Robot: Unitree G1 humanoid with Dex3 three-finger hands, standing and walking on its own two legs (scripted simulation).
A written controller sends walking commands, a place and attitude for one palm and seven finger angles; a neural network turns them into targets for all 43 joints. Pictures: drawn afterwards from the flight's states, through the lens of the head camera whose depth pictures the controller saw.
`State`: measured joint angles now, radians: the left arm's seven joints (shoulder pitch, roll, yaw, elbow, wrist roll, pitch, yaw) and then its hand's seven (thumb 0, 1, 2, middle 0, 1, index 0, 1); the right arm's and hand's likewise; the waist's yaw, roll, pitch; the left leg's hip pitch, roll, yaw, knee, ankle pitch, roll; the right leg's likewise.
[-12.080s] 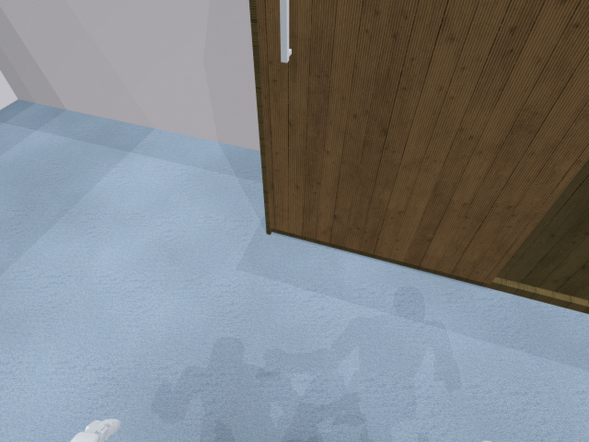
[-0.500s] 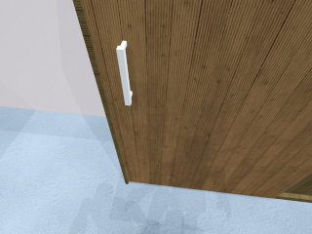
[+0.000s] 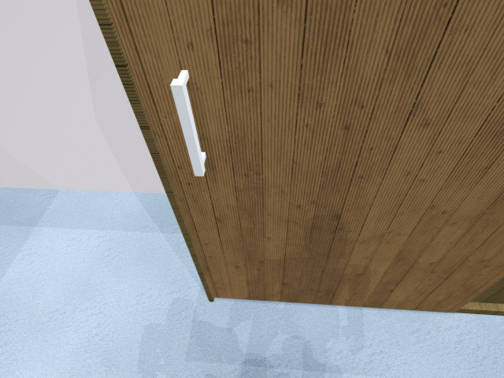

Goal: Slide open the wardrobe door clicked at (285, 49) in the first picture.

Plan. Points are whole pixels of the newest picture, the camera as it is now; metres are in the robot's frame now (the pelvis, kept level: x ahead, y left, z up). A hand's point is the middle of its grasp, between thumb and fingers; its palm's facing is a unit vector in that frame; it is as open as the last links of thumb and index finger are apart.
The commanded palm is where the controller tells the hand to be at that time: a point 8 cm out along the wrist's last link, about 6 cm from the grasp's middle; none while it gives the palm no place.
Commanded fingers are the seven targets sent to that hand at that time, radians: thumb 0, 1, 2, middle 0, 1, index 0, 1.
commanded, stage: look again from close up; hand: left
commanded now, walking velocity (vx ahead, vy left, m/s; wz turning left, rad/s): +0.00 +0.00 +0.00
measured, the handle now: (192, 127) +0.49 +0.13 +0.14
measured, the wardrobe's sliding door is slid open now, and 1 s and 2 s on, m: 0.00 0.00 0.00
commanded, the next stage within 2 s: raise the hand with hooked fingers in 0.78 s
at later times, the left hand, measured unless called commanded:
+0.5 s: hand out of the picture -0.01 +0.15 -0.17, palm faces +0.03 -0.98 -0.20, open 7.4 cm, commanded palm none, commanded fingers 0.00 0.90 0.90 -0.20 -0.30 -0.20 -0.30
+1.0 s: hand out of the picture +0.09 +0.19 -0.10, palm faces +0.24 -0.94 -0.24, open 7.3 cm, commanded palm +0.09 +0.21 -0.05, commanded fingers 0.00 0.74 0.83 -0.21 -0.41 -0.21 -0.41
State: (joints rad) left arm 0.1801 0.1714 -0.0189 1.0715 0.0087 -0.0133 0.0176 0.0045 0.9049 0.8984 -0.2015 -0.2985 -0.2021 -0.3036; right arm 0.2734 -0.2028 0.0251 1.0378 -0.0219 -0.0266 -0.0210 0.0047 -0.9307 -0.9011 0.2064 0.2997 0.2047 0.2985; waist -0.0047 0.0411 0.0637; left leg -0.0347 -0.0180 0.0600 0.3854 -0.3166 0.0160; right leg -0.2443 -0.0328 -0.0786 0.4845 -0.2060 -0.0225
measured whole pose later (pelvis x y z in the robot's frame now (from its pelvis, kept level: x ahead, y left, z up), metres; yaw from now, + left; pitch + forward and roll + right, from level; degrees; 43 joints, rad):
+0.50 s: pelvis -0.01 -0.02 +0.00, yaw +0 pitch -2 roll +1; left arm 0.24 0.15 -0.01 1.13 0.01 -0.01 0.02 0.01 0.91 0.90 -0.20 -0.30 -0.20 -0.30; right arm 0.31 -0.14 0.02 1.11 -0.02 -0.02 -0.03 0.00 -0.91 -0.90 0.20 0.30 0.20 0.30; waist 0.01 0.02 0.08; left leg -0.05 0.02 0.04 0.39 -0.30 -0.01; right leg -0.23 0.00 -0.10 0.43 -0.17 -0.05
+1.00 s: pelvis -0.02 -0.01 +0.00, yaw +0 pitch -2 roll +1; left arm 0.45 0.18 0.01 0.42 -0.13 0.00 0.12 0.04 0.94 0.89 -0.20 -0.31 -0.20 -0.32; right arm 0.38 -0.19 0.03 0.95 0.03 -0.20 -0.07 0.01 -0.92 -0.90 0.21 0.30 0.20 0.30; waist 0.02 0.04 0.04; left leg -0.10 0.01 0.05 0.47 -0.34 0.00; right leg -0.28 -0.01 -0.09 0.51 -0.19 -0.05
